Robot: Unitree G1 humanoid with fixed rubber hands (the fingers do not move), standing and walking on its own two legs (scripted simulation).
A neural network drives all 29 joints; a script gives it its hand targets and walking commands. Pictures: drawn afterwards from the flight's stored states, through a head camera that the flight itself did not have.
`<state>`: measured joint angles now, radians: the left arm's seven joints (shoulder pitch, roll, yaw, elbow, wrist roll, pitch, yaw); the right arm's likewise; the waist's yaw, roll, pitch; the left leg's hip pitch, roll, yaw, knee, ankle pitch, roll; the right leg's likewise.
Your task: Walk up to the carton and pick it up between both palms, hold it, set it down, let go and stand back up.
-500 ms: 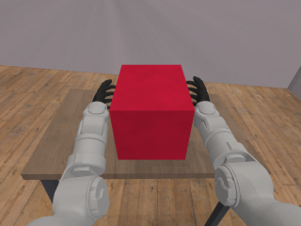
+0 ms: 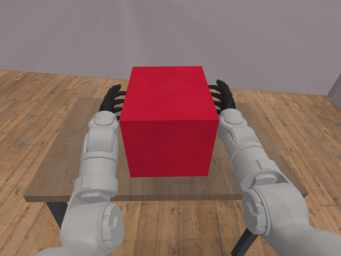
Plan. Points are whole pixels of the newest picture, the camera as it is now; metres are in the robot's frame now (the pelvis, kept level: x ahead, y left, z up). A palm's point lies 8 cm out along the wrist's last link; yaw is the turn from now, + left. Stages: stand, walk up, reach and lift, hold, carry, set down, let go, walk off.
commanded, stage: reach and lift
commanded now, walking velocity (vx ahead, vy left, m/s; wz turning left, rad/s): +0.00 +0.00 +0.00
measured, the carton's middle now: (168, 118) +0.42 +0.00 +0.15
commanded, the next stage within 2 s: hold in 0.22 s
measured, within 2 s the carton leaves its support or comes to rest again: neither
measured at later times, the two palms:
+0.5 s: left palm (104, 114) +0.36 +0.15 +0.20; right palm (226, 108) +0.37 -0.13 +0.22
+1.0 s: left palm (99, 112) +0.35 +0.16 +0.22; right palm (227, 104) +0.36 -0.13 +0.23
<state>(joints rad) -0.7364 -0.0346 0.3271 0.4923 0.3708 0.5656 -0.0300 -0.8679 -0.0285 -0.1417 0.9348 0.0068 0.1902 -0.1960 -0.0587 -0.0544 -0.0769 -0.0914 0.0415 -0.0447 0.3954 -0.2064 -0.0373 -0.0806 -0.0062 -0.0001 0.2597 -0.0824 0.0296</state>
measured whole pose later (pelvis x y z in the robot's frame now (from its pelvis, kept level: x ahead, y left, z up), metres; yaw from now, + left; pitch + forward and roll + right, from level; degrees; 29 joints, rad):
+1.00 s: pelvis -0.01 +0.00 +0.00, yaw +0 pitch -8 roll -1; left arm -0.71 -0.04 0.33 0.31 0.38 0.70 -0.06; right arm -0.86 -0.03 -0.08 0.78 0.06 0.31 -0.21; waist -0.06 -0.05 -0.06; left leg -0.05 0.04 -0.04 0.40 -0.20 -0.04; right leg -0.04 -0.01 0.00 0.26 -0.08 0.03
